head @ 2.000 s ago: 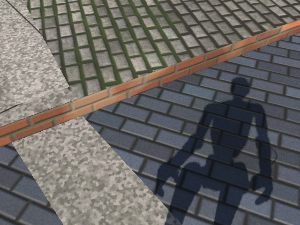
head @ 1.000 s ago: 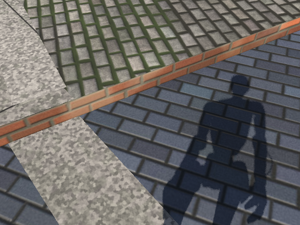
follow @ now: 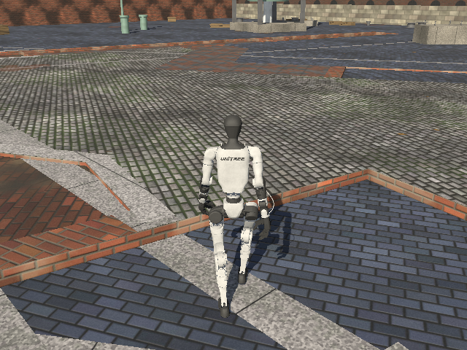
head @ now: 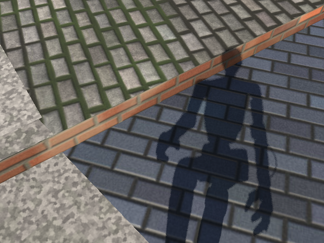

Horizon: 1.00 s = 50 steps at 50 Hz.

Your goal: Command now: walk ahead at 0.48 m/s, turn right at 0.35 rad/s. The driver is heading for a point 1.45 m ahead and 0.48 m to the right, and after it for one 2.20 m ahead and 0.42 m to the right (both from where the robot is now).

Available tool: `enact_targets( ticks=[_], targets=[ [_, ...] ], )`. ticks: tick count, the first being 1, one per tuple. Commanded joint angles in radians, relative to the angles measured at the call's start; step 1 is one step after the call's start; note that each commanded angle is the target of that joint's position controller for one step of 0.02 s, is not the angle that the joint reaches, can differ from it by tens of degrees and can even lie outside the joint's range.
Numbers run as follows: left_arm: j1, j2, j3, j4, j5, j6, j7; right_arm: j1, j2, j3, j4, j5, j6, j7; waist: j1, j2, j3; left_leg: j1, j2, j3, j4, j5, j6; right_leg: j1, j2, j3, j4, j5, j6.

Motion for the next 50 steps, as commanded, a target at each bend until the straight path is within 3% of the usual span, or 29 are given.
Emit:
enact_targets(
  ticks=[1, 2, 3, 4, 5, 6, 7, 8, 10, 13, 18, 24, 26, 28, 29, 30, 31, 32, 33, 34, 36, 37, 39, 41, 46, 50],
  targets=[
    [0.289, 0.110, 0.043, 0.049, 0.001, -0.018, 0.014, 0.007, -0.181, -0.036, -0.031, -0.002, 0.000, -0.015, 0.166, 0.121, -0.113, -0.100, 0.271, 0.014, 0.427, 1.259, 0.040, 0.353, 0.084, -0.019, -0.050, -0.035, -0.073],
    [0.403, 0.143, 0.061, 0.081, 0.015, -0.021, 0.020, -0.013, -0.192, -0.040, -0.043, 0.004, 0.003, -0.010, 0.226, 0.103, -0.160, -0.223, 0.248, 0.033, 0.654, 1.067, 0.036, 0.527, 0.035, 0.056, -0.115, -0.060, -0.108],
    [0.485, 0.227, 0.085, 0.089, 0.024, -0.016, 0.023, -0.004, -0.137, -0.033, -0.077, -0.002, 0.002, 0.001, 0.220, -0.036, -0.241, -0.427, 0.152, 0.049, 1.009, 0.455, 0.028, 0.699, -0.211, 0.391, -0.119, -0.114, -0.179],
    [0.444, 0.257, 0.093, 0.080, 0.011, 0.000, 0.016, 0.035, -0.100, -0.036, -0.120, 0.026, 0.001, 0.023, 0.147, -0.213, -0.306, -0.798, -0.037, -0.085, 1.301, -0.112, -0.002, 0.886, -0.387, 0.941, -0.307, -0.193, -0.357],
    [0.339, 0.226, 0.086, 0.063, -0.006, 0.002, 0.013, -0.096, -0.151, -0.041, -0.158, 0.008, -0.006, 0.027, 0.124, -0.050, -0.175, -0.921, 0.054, -0.179, 1.286, 0.003, 0.024, 0.791, -0.346, 0.846, -0.372, -0.304, -0.302],
    [0.275, 0.179, 0.073, 0.044, -0.009, 0.000, 0.013, -0.179, -0.170, -0.046, -0.192, 0.009, -0.018, 0.033, 0.105, 0.013, -0.083, -0.909, 0.092, -0.174, 1.212, 0.103, 0.024, 0.647, -0.323, 0.724, -0.398, -0.238, -0.258],
    [0.248, 0.141, 0.062, 0.044, -0.003, -0.007, 0.015, -0.192, -0.160, -0.048, -0.196, 0.008, -0.020, 0.031, 0.057, 0.095, -0.031, -0.848, 0.124, -0.171, 1.131, 0.142, 0.015, 0.526, -0.285, 0.634, -0.414, -0.087, -0.219],
    [0.248, 0.126, 0.055, 0.043, -0.006, -0.015, 0.022, -0.194, -0.151, -0.049, -0.202, -0.007, -0.006, 0.028, 0.028, 0.107, -0.019, -0.784, 0.142, -0.175, 1.075, 0.139, -0.004, 0.440, -0.243, 0.557, -0.411, 0.032, -0.196],
    [0.276, 0.126, 0.049, 0.050, -0.011, -0.035, 0.030, -0.177, -0.121, -0.046, -0.215, -0.022, 0.030, 0.031, -0.003, 0.064, -0.026, -0.724, 0.152, -0.165, 0.986, 0.123, -0.038, 0.371, -0.192, 0.468, -0.412, 0.163, -0.175],
    [0.339, 0.170, 0.054, 0.050, -0.016, -0.043, 0.035, -0.280, -0.128, -0.047, -0.268, -0.025, 0.058, 0.037, 0.013, 0.012, -0.005, -0.779, 0.155, -0.125, 0.852, 0.199, -0.078, 0.352, -0.145, 0.411, -0.427, 0.228, -0.151],
    [0.462, 0.169, 0.053, 0.045, -0.017, -0.030, 0.033, -0.510, -0.143, -0.045, -0.365, -0.017, 0.067, 0.051, 0.100, -0.047, -0.010, -0.875, 0.124, -0.101, 0.624, 0.390, -0.099, 0.474, -0.113, 0.416, -0.390, 0.347, -0.062],
    [0.528, 0.192, 0.057, 0.025, 0.001, -0.020, 0.048, -0.683, -0.155, -0.028, -0.456, -0.003, 0.053, 0.058, 0.150, -0.078, -0.006, -0.885, 0.066, -0.103, 0.423, 0.375, -0.076, 0.636, -0.140, 0.487, -0.315, 0.439, -0.077],
    [0.483, 0.213, 0.064, 0.004, 0.003, -0.023, 0.055, -0.634, -0.179, -0.031, -0.461, 0.002, 0.043, 0.055, 0.106, -0.090, -0.017, -0.756, 0.050, -0.119, 0.334, 0.347, -0.052, 0.623, -0.150, 0.502, -0.270, 0.496, -0.055],
    [0.420, 0.241, 0.070, -0.019, 0.000, -0.033, 0.046, -0.426, -0.233, -0.053, -0.404, 0.007, 0.029, 0.038, 0.012, -0.077, -0.118, -0.447, 0.004, -0.105, 0.269, 0.299, -0.014, 0.560, -0.109, 0.479, -0.082, 0.681, -0.010],
    [0.394, 0.237, 0.070, -0.031, -0.009, -0.044, 0.035, -0.276, -0.267, -0.065, -0.374, -0.003, 0.015, 0.023, -0.067, -0.044, -0.206, -0.218, 0.070, -0.155, 0.231, 0.327, 0.018, 0.457, -0.059, 0.451, 0.111, 0.580, 0.008],
    [0.407, 0.159, 0.050, -0.074, -0.021, -0.051, 0.030, -0.115, -0.347, -0.081, -0.371, -0.032, 0.014, 0.004, -0.105, 0.080, -0.371, 0.018, 0.331, -0.396, 0.243, 0.182, 0.059, 0.316, 0.001, 0.376, 0.385, 0.171, 0.017],
    [0.554, 0.111, 0.044, -0.091, -0.058, -0.037, 0.035, -0.171, -0.399, -0.096, -0.377, -0.045, 0.026, 0.012, 0.002, 0.328, -0.450, 0.162, 0.539, -0.858, 0.120, 0.154, 0.190, 0.035, 0.133, 0.281, 0.626, -0.491, 0.042],
    [0.514, 0.196, 0.052, -0.060, -0.015, -0.017, 0.046, -0.242, -0.292, -0.084, -0.394, -0.026, 0.039, 0.020, 0.022, 0.135, -0.315, 0.024, 0.493, -0.831, 0.096, 0.001, 0.172, -0.044, 0.022, 0.275, 0.690, -0.391, 0.033],
    [0.427, 0.194, 0.054, -0.068, -0.002, -0.011, 0.034, -0.305, -0.209, -0.062, -0.402, -0.015, 0.038, 0.022, 0.020, 0.038, -0.172, -0.129, 0.431, -0.647, 0.068, 0.028, 0.143, -0.038, -0.009, 0.260, 0.651, -0.287, 0.041],
    [0.390, 0.171, 0.051, -0.079, 0.001, -0.008, 0.025, -0.321, -0.185, -0.054, -0.392, -0.017, 0.036, 0.025, 0.032, 0.011, -0.106, -0.222, 0.384, -0.518, 0.037, 0.140, 0.120, -0.020, -0.037, 0.249, 0.614, -0.245, 0.049],
    [0.373, 0.151, 0.051, -0.089, 0.019, 0.014, 0.004, -0.286, -0.181, -0.050, -0.360, -0.009, 0.025, 0.022, 0.051, 0.071, -0.060, -0.315, 0.316, -0.343, -0.006, 0.279, 0.080, 0.018, -0.070, 0.232, 0.572, -0.217, 0.058],
    [0.375, 0.143, 0.050, -0.099, 0.019, 0.024, -0.003, -0.264, -0.191, -0.052, -0.348, -0.003, 0.013, 0.026, 0.058, 0.109, -0.069, -0.323, 0.325, -0.313, -0.009, 0.355, 0.089, 0.022, -0.071, 0.222, 0.568, -0.212, 0.062],
    [0.319, 0.136, 0.047, -0.126, 0.020, 0.036, -0.014, -0.233, -0.191, -0.056, -0.333, 0.009, -0.004, 0.033, 0.059, 0.104, -0.057, -0.310, 0.327, -0.239, -0.031, 0.448, 0.097, -0.038, -0.087, 0.214, 0.555, -0.176, 0.066],
    [0.246, 0.133, 0.043, -0.157, 0.023, 0.039, -0.025, -0.211, -0.196, -0.059, -0.324, 0.009, -0.008, 0.033, 0.051, 0.095, -0.045, -0.289, 0.321, -0.170, -0.049, 0.489, 0.097, -0.106, -0.100, 0.202, 0.526, -0.110, 0.072],
    [0.065, 0.107, 0.023, -0.229, 0.016, 0.030, -0.046, -0.161, -0.206, -0.062, -0.297, 0.006, -0.004, 0.034, 0.021, 0.093, -0.009, -0.280, 0.277, -0.008, -0.056, 0.565, 0.073, -0.099, -0.093, 0.131, 0.255, 0.078, 0.078],
    [-0.052, 0.109, 0.014, -0.280, 0.021, 0.028, -0.058, -0.099, -0.240, -0.070, -0.271, 0.007, 0.005, 0.022, -0.010, 0.091, 0.020, -0.191, 0.313, 0.048, -0.041, 0.628, 0.061, -0.058, -0.082, 0.061, 0.079, 0.061, 0.046]
  ],
)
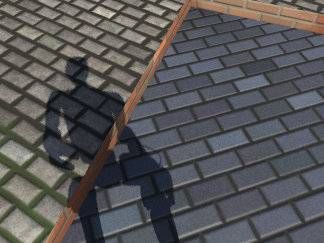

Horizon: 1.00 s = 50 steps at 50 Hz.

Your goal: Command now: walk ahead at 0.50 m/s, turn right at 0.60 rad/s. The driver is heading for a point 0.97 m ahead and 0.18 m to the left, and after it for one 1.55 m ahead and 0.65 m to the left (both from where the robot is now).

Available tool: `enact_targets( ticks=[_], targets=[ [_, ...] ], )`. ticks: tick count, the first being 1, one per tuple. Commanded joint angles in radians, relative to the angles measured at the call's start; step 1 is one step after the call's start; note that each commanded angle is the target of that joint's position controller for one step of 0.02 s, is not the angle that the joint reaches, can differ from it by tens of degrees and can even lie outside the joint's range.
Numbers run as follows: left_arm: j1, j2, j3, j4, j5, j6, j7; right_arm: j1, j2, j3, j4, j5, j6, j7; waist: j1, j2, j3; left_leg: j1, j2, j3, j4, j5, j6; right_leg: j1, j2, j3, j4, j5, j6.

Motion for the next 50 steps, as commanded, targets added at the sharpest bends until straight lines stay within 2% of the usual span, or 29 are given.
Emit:
enact_targets(
  ticks=[1, 4, 5, 6, 7, 8, 9, 10, 11, 12, 13, 14, 16, 21, 26, 28, 30, 32, 33, 34, 35, 36, 37, 38, 39, 40, 42, 44, 50],
  targets=[
    [-0.110, 0.032, -0.002, -0.101, 0.005, -0.013, -0.008, 0.015, -0.149, -0.031, -0.040, 0.000, -0.003, -0.012, 0.009, 0.122, 0.042, 0.007, 0.278, -0.058, -0.042, 0.546, 0.096, 0.032, 0.020, -0.061, -0.102, -0.031, -0.029],
    [-0.060, 0.045, 0.005, -0.094, 0.017, -0.016, 0.008, 0.050, -0.180, -0.032, -0.013, -0.004, 0.020, -0.020, 0.041, 0.147, -0.006, 0.070, 0.294, -0.021, 0.133, 0.939, 0.091, 0.175, 0.108, -0.102, -0.166, -0.194, -0.082],
    [0.028, 0.060, 0.014, -0.068, 0.020, -0.022, 0.015, 0.053, -0.191, -0.032, -0.008, -0.005, 0.029, -0.020, 0.080, 0.151, -0.059, 0.070, 0.294, -0.012, 0.263, 1.017, 0.090, 0.280, 0.144, -0.100, -0.198, -0.221, -0.106],
    [0.187, 0.079, 0.027, -0.013, 0.029, -0.033, 0.026, 0.043, -0.187, -0.027, -0.013, 0.001, 0.036, -0.020, 0.151, 0.119, -0.144, -0.010, 0.273, 0.013, 0.455, 0.939, 0.074, 0.495, 0.165, -0.085, -0.287, -0.163, -0.132],
    [0.343, 0.144, 0.047, 0.026, 0.043, -0.041, 0.043, 0.038, -0.145, -0.012, -0.047, 0.005, 0.036, -0.015, 0.211, 0.027, -0.266, -0.232, 0.246, 0.015, 0.728, 0.568, 0.054, 0.778, -0.019, 0.141, -0.309, -0.247, -0.179],
    [0.343, 0.240, 0.067, 0.020, 0.017, -0.035, 0.055, 0.088, -0.058, 0.007, -0.106, 0.030, 0.030, 0.008, 0.145, -0.231, -0.378, -0.644, 0.042, -0.022, 1.114, -0.265, -0.003, 1.062, -0.336, 0.698, -0.413, -0.215, -0.321],
    [0.356, 0.232, 0.070, 0.004, 0.000, -0.022, 0.070, -0.024, -0.161, -0.019, -0.115, 0.013, 0.030, 0.003, 0.187, -0.036, -0.349, -0.730, 0.048, -0.196, 1.184, -0.198, 0.002, 1.001, -0.329, 0.676, -0.453, -0.055, -0.311],
    [0.297, 0.191, 0.058, 0.020, -0.009, -0.026, 0.079, -0.103, -0.135, -0.012, -0.136, 0.022, 0.022, 0.007, 0.161, -0.007, -0.225, -0.758, 0.093, -0.232, 1.153, -0.109, 0.013, 0.896, -0.282, 0.491, -0.444, 0.081, -0.284],
    [0.261, 0.139, 0.043, 0.036, -0.015, -0.036, 0.077, -0.087, -0.117, -0.006, -0.123, 0.023, 0.016, 0.008, 0.112, 0.036, -0.132, -0.699, 0.124, -0.237, 1.045, -0.070, 0.015, 0.745, -0.232, 0.387, -0.471, 0.194, -0.239],
    [0.233, 0.109, 0.032, 0.044, -0.018, -0.048, 0.077, -0.081, -0.109, -0.006, -0.114, 0.006, 0.028, 0.011, 0.073, 0.044, -0.091, -0.644, 0.146, -0.248, 0.964, -0.059, 0.013, 0.660, -0.182, 0.314, -0.495, 0.221, -0.198],
    [0.203, 0.085, 0.023, 0.044, -0.017, -0.057, 0.077, -0.026, -0.098, -0.004, -0.086, -0.008, 0.048, 0.014, 0.040, 0.030, -0.081, -0.576, 0.144, -0.246, 0.933, -0.050, 0.008, 0.591, -0.160, 0.253, -0.528, 0.213, -0.176],
    [0.206, 0.071, 0.017, 0.049, -0.016, -0.069, 0.075, -0.001, -0.090, -0.005, -0.070, -0.014, 0.065, 0.020, 0.030, 0.024, -0.078, -0.538, 0.136, -0.244, 0.913, -0.040, 0.006, 0.554, -0.147, 0.224, -0.554, 0.217, -0.165],
    [0.232, 0.091, 0.021, 0.072, -0.021, -0.087, 0.073, -0.012, -0.077, -0.008, -0.066, -0.013, 0.079, 0.035, 0.021, 0.006, -0.048, -0.559, 0.125, -0.246, 0.883, 0.009, 0.005, 0.527, -0.136, 0.172, -0.607, 0.195, -0.158],
    [0.302, 0.091, 0.016, 0.111, -0.021, -0.099, 0.075, -0.181, -0.078, -0.016, -0.104, -0.003, 0.081, 0.040, 0.064, -0.005, 0.034, -0.717, 0.097, -0.286, 0.734, 0.204, 0.000, 0.576, -0.119, 0.057, -0.664, 0.165, -0.095],
    [0.343, 0.084, 0.004, 0.144, -0.022, -0.106, 0.089, -0.318, -0.053, 0.002, -0.144, -0.010, 0.072, 0.048, 0.100, -0.014, 0.062, -0.702, 0.075, -0.197, 0.521, 0.318, 0.016, 0.650, -0.120, -0.049, -0.659, 0.291, -0.059],
    [0.381, 0.086, 0.000, 0.170, -0.021, -0.103, 0.099, -0.375, -0.046, 0.009, -0.171, -0.013, 0.068, 0.052, 0.118, -0.009, 0.075, -0.702, 0.061, -0.152, 0.447, 0.293, 0.037, 0.718, -0.135, -0.077, -0.628, 0.385, -0.053],
    [0.382, 0.109, 0.001, 0.181, -0.016, -0.098, 0.107, -0.372, -0.051, 0.009, -0.182, -0.014, 0.065, 0.053, 0.105, -0.021, 0.049, -0.639, 0.018, -0.107, 0.389, 0.219, 0.070, 0.775, -0.145, -0.111, -0.542, 0.610, -0.039],
    [0.370, 0.144, 0.007, 0.187, -0.011, -0.090, 0.118, -0.292, -0.073, -0.001, -0.166, -0.017, 0.066, 0.046, 0.063, -0.059, -0.013, -0.536, -0.046, -0.066, 0.380, 0.112, 0.116, 0.823, -0.159, -0.133, -0.384, 0.917, -0.027],
    [0.358, 0.161, 0.012, 0.186, -0.006, -0.082, 0.121, -0.199, -0.091, -0.011, -0.142, -0.019, 0.062, 0.040, 0.021, -0.067, -0.062, -0.449, -0.074, -0.065, 0.361, 0.073, 0.141, 0.820, -0.165, -0.142, -0.244, 0.974, -0.028],
    [0.344, 0.173, 0.015, 0.177, -0.008, -0.075, 0.120, -0.076, -0.118, -0.027, -0.105, -0.026, 0.053, 0.035, -0.035, -0.056, -0.129, -0.293, -0.092, -0.089, 0.296, 0.081, 0.170, 0.760, -0.160, -0.152, -0.055, 0.885, -0.027],
    [0.310, 0.168, 0.012, 0.148, -0.016, -0.078, 0.115, 0.066, -0.186, -0.053, -0.073, -0.040, 0.050, 0.023, -0.113, 0.011, -0.210, -0.053, 0.019, -0.253, 0.235, 0.042, 0.232, 0.561, -0.126, -0.166, 0.224, 0.593, -0.013],
    [0.349, 0.069, -0.004, 0.084, -0.042, -0.092, 0.093, 0.054, -0.309, -0.093, -0.091, -0.028, 0.064, 0.010, -0.049, 0.325, -0.309, 0.278, 0.328, -0.833, 0.168, 0.081, 0.415, 0.092, 0.121, -0.150, 0.676, -0.322, 0.055],
    [0.279, 0.129, 0.003, 0.069, -0.018, -0.105, 0.084, 0.026, -0.295, -0.090, -0.094, 0.010, 0.071, 0.018, -0.061, 0.125, -0.329, 0.276, 0.350, -0.956, 0.081, 0.119, 0.451, -0.048, 0.109, 0.088, 0.759, -0.417, 0.041],
    [0.212, 0.108, -0.004, 0.040, -0.019, -0.115, 0.078, -0.035, -0.254, -0.079, -0.096, 0.015, 0.073, 0.012, -0.037, 0.070, -0.191, 0.158, 0.332, -0.810, 0.063, 0.121, 0.415, -0.100, 0.041, 0.115, 0.706, -0.340, 0.038],
    [0.213, 0.106, -0.005, 0.038, -0.020, -0.122, 0.076, -0.070, -0.188, -0.061, -0.090, 0.013, 0.073, 0.010, 0.010, -0.009, -0.079, -0.001, 0.294, -0.716, 0.029, 0.199, 0.360, -0.061, 0.001, 0.097, 0.588, -0.291, 0.041],
    [0.195, 0.099, -0.004, 0.030, -0.004, -0.108, 0.076, -0.102, -0.156, -0.050, -0.090, 0.013, 0.066, 0.007, 0.043, -0.034, -0.032, -0.101, 0.240, -0.641, 0.016, 0.286, 0.320, -0.010, -0.025, 0.101, 0.502, -0.288, 0.055],
    [0.239, 0.081, -0.010, 0.036, 0.020, -0.065, 0.073, -0.123, -0.146, -0.042, -0.096, 0.016, 0.052, 0.005, 0.081, 0.002, -0.038, -0.202, 0.180, -0.544, 0.000, 0.436, 0.297, 0.092, -0.031, 0.086, 0.427, -0.287, 0.087],
    [0.240, 0.066, -0.014, 0.025, 0.021, -0.044, 0.066, -0.103, -0.178, -0.049, -0.087, 0.019, 0.037, 0.009, 0.092, 0.038, -0.047, -0.236, 0.141, -0.492, -0.003, 0.504, 0.290, 0.103, -0.031, 0.059, 0.348, -0.263, 0.111],
    [0.006, 0.063, -0.023, -0.066, 0.007, -0.039, 0.060, -0.001, -0.197, -0.059, -0.076, 0.021, 0.048, 0.004, 0.002, 0.103, -0.023, -0.159, 0.092, -0.502, 0.008, 0.443, 0.215, 0.022, -0.013, 0.039, 0.037, -0.039, 0.140]
  ],
)
Velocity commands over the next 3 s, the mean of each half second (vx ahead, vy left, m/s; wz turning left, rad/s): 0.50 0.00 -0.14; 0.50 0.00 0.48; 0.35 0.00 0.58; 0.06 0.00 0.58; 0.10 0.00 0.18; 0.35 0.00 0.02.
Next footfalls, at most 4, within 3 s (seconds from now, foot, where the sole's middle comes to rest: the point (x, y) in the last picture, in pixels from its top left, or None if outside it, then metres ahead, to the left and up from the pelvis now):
0.12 right None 0.22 -0.10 -0.78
0.70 left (149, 226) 0.53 0.04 -0.78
1.20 right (169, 160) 0.84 -0.06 -0.78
1.64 left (129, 184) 0.72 0.12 -0.78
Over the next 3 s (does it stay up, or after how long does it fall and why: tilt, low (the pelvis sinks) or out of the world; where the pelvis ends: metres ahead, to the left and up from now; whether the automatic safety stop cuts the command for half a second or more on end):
stays up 0.85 0.04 -0.01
